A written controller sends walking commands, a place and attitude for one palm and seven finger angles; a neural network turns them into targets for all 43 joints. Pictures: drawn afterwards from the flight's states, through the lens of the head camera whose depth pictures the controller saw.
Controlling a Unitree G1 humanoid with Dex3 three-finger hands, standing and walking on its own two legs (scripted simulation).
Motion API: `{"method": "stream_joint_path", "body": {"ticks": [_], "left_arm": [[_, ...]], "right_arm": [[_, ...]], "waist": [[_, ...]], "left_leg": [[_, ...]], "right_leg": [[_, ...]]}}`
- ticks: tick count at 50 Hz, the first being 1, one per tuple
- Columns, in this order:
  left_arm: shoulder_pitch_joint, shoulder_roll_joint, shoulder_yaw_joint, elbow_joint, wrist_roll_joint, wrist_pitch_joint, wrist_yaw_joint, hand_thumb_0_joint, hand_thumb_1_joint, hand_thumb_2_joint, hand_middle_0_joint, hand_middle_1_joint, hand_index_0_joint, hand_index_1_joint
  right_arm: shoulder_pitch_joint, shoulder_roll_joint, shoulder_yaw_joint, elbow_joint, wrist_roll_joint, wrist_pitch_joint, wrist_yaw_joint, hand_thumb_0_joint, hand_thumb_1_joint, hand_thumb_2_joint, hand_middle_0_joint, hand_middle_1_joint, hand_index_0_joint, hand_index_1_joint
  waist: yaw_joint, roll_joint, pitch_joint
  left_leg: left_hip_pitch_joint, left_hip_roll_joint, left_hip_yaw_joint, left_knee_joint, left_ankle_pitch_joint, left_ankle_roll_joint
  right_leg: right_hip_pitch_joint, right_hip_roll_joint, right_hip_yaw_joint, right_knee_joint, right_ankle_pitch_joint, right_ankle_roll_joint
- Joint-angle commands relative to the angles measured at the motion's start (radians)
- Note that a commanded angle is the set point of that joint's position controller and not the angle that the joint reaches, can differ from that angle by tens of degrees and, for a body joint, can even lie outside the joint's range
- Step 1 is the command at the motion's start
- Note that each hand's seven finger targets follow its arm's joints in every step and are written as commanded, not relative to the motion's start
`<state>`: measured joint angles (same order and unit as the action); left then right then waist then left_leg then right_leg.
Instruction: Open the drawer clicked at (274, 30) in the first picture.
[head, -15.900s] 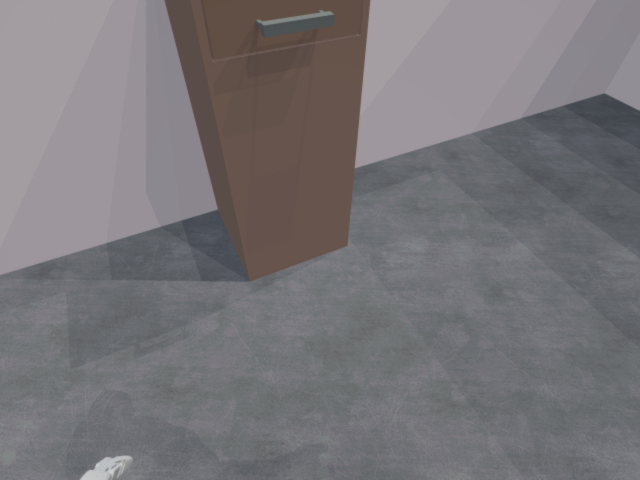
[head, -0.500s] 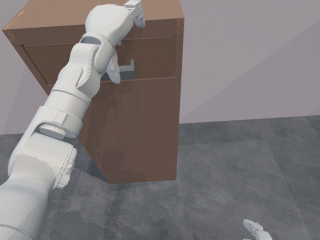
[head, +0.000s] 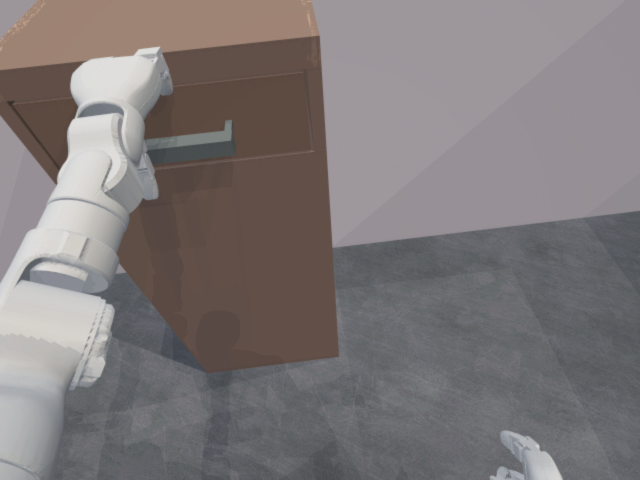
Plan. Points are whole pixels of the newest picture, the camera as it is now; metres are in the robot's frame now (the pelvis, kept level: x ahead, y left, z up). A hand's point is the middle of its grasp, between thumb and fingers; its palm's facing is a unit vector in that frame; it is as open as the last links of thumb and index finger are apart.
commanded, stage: move the hooked fingers above the handle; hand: left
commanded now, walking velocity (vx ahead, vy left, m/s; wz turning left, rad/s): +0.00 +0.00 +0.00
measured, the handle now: (173, 140) +0.54 +0.21 +0.15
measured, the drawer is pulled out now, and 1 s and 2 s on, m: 0.00 0.00 0.00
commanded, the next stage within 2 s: lift the fingers back up to retry in 1.62 s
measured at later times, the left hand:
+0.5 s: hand (182, 100) +0.50 +0.16 +0.23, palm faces +0.17 -0.02 -0.98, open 13.5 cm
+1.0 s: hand (149, 145) +0.46 +0.20 +0.20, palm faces +0.07 +0.02 -1.00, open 14.0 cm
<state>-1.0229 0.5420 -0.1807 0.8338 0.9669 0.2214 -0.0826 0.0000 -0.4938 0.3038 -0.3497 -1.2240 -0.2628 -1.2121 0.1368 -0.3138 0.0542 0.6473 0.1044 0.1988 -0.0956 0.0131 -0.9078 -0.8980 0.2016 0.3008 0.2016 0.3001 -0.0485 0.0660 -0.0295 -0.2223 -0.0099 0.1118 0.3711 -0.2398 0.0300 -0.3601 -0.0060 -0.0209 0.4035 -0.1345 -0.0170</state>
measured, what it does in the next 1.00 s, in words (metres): stands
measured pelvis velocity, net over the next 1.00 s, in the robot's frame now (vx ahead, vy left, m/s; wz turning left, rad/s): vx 0.01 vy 0.00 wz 0.08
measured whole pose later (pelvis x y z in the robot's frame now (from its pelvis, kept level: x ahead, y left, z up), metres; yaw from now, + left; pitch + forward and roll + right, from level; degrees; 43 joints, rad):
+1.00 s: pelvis +0.01 +0.00 +0.00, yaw +5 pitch +6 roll +0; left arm -0.95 0.52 -0.28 0.62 0.89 -0.04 -0.11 -0.01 -0.49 0.30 -0.33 -1.21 -0.29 -1.18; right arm 0.30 -0.32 -0.04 0.70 0.06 0.08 -0.07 0.01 -0.91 -0.90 0.20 0.30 0.20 0.30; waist 0.01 0.05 -0.03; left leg -0.26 -0.02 0.03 0.43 -0.28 0.03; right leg -0.35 -0.03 -0.10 0.43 -0.18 -0.02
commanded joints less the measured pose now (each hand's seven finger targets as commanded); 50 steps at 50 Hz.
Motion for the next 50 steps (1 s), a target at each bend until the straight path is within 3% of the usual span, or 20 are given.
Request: {"method": "stream_joint_path", "body": {"ticks": [1, 4, 5, 7, 8, 10, 13, 15, 17, 19, 20, 24, 26, 32, 37, 40, 43, 45, 49, 50], "left_arm": [[-0.436, 0.297, 0.088, -0.151, 0.011, -0.029, -0.057, 0.000, -0.500, 0.300, -0.300, -1.200, -0.300, -1.200], [-0.621, 0.123, -0.048, -0.453, -0.026, -0.182, -0.095, 0.000, -0.500, 0.300, -0.300, -1.200, -0.300, -1.200], [-0.669, 0.057, -0.103, -0.538, -0.053, -0.226, -0.103, 0.000, -0.500, 0.300, -0.300, -1.200, -0.300, -1.200], [-0.667, 0.077, -0.075, -0.593, -0.092, -0.288, -0.090, 0.000, -0.500, 0.300, -0.300, -1.200, -0.300, -1.200], [-0.650, 0.079, -0.064, -0.581, -0.107, -0.298, -0.075, 0.000, -0.500, 0.300, -0.300, -1.200, -0.300, -1.200], [-0.607, 0.039, -0.074, -0.487, -0.130, -0.282, -0.055, 0.000, -0.500, 0.300, -0.300, -1.200, -0.300, -1.200], [-0.543, 0.129, 0.077, -0.252, -0.144, -0.232, 0.027, 0.000, -0.500, 0.300, -0.300, -1.200, -0.300, -1.200], [-0.488, 0.291, 0.219, -0.127, -0.109, -0.184, 0.086, 0.000, -0.500, 0.300, -0.300, -1.200, -0.300, -1.200], [-0.490, 0.290, 0.181, -0.073, -0.039, -0.121, 0.116, 0.000, -0.500, 0.300, -0.300, -1.200, -0.300, -1.200], [-0.462, 0.316, 0.181, -0.044, 0.022, -0.065, 0.125, 0.000, -0.500, 0.300, -0.300, -1.200, -0.300, -1.200], [-0.420, 0.351, 0.215, -0.035, 0.029, -0.047, 0.126, 0.000, -0.500, 0.300, -0.300, -1.200, -0.300, -1.200], [-0.437, 0.311, 0.147, -0.016, 0.026, 0.023, 0.095, 0.000, -0.500, 0.300, -0.300, -1.200, -0.300, -1.200], [-0.422, 0.339, 0.162, -0.006, 0.021, 0.034, 0.080, 0.000, -0.500, 0.300, -0.300, -1.200, -0.300, -1.200], [-0.377, 0.346, 0.138, 0.027, 0.042, 0.012, 0.026, 0.000, -0.500, 0.300, -0.300, -1.200, -0.300, -1.200], [-0.380, 0.329, 0.148, -0.076, 0.033, -0.087, -0.022, 0.000, -0.500, 0.300, -0.300, -1.200, -0.300, -1.200], [-0.512, 0.239, 0.079, -0.299, 0.000, -0.189, -0.037, 0.000, -0.500, 0.300, -0.300, -1.200, -0.300, -1.200], [-0.635, 0.149, 0.008, -0.543, -0.036, -0.279, -0.024, 0.000, -0.500, 0.300, -0.300, -1.200, -0.300, -1.200], [-0.679, 0.072, -0.057, -0.585, -0.073, -0.301, -0.008, 0.000, -0.500, 0.300, -0.300, -1.200, -0.300, -1.200], [-0.574, 0.124, 0.050, -0.328, -0.108, -0.240, 0.052, 0.000, -0.500, 0.300, -0.300, -1.200, -0.300, -1.200], [-0.549, 0.167, 0.101, -0.259, -0.111, -0.217, 0.069, 0.000, -0.500, 0.300, -0.300, -1.200, -0.300, -1.200]], "right_arm": [[-0.009, -0.112, -0.059, -0.150, -0.018, -0.075, -0.019, 0.000, -0.900, -0.900, 0.200, 0.300, 0.200, 0.300], [0.033, -0.091, -0.090, -0.159, -0.031, -0.132, -0.012, 0.000, -0.900, -0.900, 0.200, 0.300, 0.200, 0.300], [0.043, -0.081, -0.093, -0.158, -0.035, -0.154, -0.013, 0.000, -0.900, -0.900, 0.200, 0.300, 0.200, 0.300], [0.088, -0.083, -0.100, -0.126, -0.044, -0.176, -0.016, 0.000, -0.900, -0.900, 0.200, 0.300, 0.200, 0.300], [0.102, -0.080, -0.100, -0.112, -0.046, -0.184, -0.014, 0.000, -0.900, -0.900, 0.200, 0.300, 0.200, 0.300], [0.123, -0.083, -0.101, -0.084, -0.039, -0.187, 0.000, 0.000, -0.900, -0.900, 0.200, 0.300, 0.200, 0.300], [0.123, -0.099, -0.083, -0.030, -0.041, -0.172, 0.020, 0.000, -0.900, -0.900, 0.200, 0.300, 0.200, 0.300], [0.101, -0.117, -0.072, -0.014, -0.051, -0.154, 0.028, 0.000, -0.900, -0.900, 0.200, 0.300, 0.200, 0.300], [0.074, -0.098, -0.055, -0.028, -0.052, -0.134, 0.041, 0.000, -0.900, -0.900, 0.200, 0.300, 0.200, 0.300], [0.041, -0.092, -0.049, -0.048, -0.053, -0.114, 0.053, 0.000, -0.900, -0.900, 0.200, 0.300, 0.200, 0.300], [0.025, -0.094, -0.048, -0.050, -0.053, -0.098, 0.054, 0.000, -0.900, -0.900, 0.200, 0.300, 0.200, 0.300], [-0.026, -0.094, -0.037, -0.071, -0.034, -0.064, 0.039, 0.000, -0.900, -0.900, 0.200, 0.300, 0.200, 0.300], [-0.039, -0.094, -0.033, -0.082, -0.031, -0.053, 0.030, 0.000, -0.900, -0.900, 0.200, 0.300, 0.200, 0.300], [-0.046, -0.094, -0.029, -0.114, -0.020, -0.046, -0.004, 0.000, -0.900, -0.900, 0.200, 0.300, 0.200, 0.300], [0.003, -0.097, -0.052, -0.148, -0.032, -0.069, -0.008, 0.000, -0.900, -0.900, 0.200, 0.300, 0.200, 0.300], [0.031, -0.089, -0.081, -0.168, -0.036, -0.109, -0.004, 0.000, -0.900, -0.900, 0.200, 0.300, 0.200, 0.300], [0.078, -0.075, -0.108, -0.149, -0.048, -0.146, 0.004, 0.000, -0.900, -0.900, 0.200, 0.300, 0.200, 0.300], [0.110, -0.072, -0.116, -0.122, -0.047, -0.168, 0.011, 0.000, -0.900, -0.900, 0.200, 0.300, 0.200, 0.300], [0.130, -0.092, -0.104, -0.041, -0.046, -0.164, 0.026, 0.000, -0.900, -0.900, 0.200, 0.300, 0.200, 0.300], [0.123, -0.104, -0.100, -0.031, -0.046, -0.160, 0.030, 0.000, -0.900, -0.900, 0.200, 0.300, 0.200, 0.300]], "waist": [[0.010, -0.143, -0.328], [-0.038, 0.011, -0.442], [-0.057, 0.017, -0.456], [-0.050, 0.088, -0.476], [-0.049, 0.080, -0.491], [-0.050, 0.055, -0.403], [-0.009, -0.077, -0.282], [0.044, -0.103, -0.299], [0.055, -0.122, -0.322], [0.082, -0.115, -0.378], [0.098, -0.156, -0.409], [0.073, -0.229, -0.330], [0.081, -0.227, -0.342], [0.061, -0.240, -0.283], [0.049, -0.160, -0.321], [0.008, -0.092, -0.390], [-0.018, 0.064, -0.488], [-0.046, 0.100, -0.485], [-0.018, -0.007, -0.340], [0.003, -0.031, -0.328]], "left_leg": [[-0.083, -0.001, -0.058, -0.038, 0.081, 0.025], [0.068, -0.019, -0.085, 0.018, 0.168, 0.035], [0.118, -0.019, -0.097, 0.037, 0.205, 0.043], [0.182, -0.025, -0.114, 0.052, 0.258, 0.036], [0.194, -0.027, -0.120, 0.058, 0.277, 0.030], [0.162, -0.030, -0.132, 0.057, 0.299, 0.011], [0.017, -0.029, -0.129, 0.023, 0.271, -0.009], [-0.082, -0.028, -0.113, 0.001, 0.288, -0.019], [-0.136, -0.021, -0.094, 0.000, 0.328, -0.020], [-0.149, -0.010, -0.080, 0.000, 0.374, -0.021], [-0.159, -0.008, -0.077, -0.002, 0.391, -0.021], [-0.159, 0.006, -0.061, -0.035, 0.269, -0.009], [-0.155, 0.006, -0.060, -0.044, 0.239, -0.004], [-0.166, 0.012, -0.055, -0.054, 0.100, 0.007], [-0.125, 0.004, -0.064, -0.037, 0.094, 0.016], [-0.038, -0.001, -0.073, -0.005, 0.141, 0.028], [0.120, -0.013, -0.105, 0.037, 0.254, 0.028], [0.184, -0.015, -0.125, 0.058, 0.308, 0.019], [0.067, -0.022, -0.135, 0.027, 0.276, -0.011], [0.026, -0.025, -0.128, 0.013, 0.271, -0.015]], "right_leg": [[0.324, -0.041, 0.061, -0.041, 0.018, 0.001], [0.278, -0.034, 0.066, -0.012, 0.109, -0.012], [0.247, -0.033, 0.067, -0.011, 0.123, -0.016], [0.195, -0.021, 0.052, -0.007, 0.137, -0.022], [0.198, -0.018, 0.048, -0.003, 0.141, -0.023], [0.148, -0.006, 0.024, -0.014, 0.135, -0.028], [0.148, 0.009, -0.011, -0.009, 0.132, -0.028], [0.235, 0.002, -0.006, 0.007, 0.157, -0.030], [0.301, -0.008, -0.001, 0.031, 0.221, -0.026], [0.370, -0.017, 0.007, 0.050, 0.284, -0.027], [0.424, -0.021, 0.011, 0.053, 0.312, -0.025], [0.360, -0.029, 0.011, 0.016, 0.200, -0.009], [0.375, -0.033, 0.022, 0.014, 0.165, -0.005], [0.333, -0.039, 0.038, -0.017, 0.024, 0.001], [0.317, -0.036, 0.043, -0.011, 0.022, -0.003], [0.301, -0.033, 0.053, -0.007, 0.070, -0.007], [0.230, -0.017, 0.047, 0.008, 0.120, -0.022], [0.160, -0.007, 0.037, 0.000, 0.113, -0.029], [0.137, 0.014, -0.007, -0.010, 0.100, -0.031], [0.166, 0.013, -0.008, -0.014, 0.100, -0.033]]}}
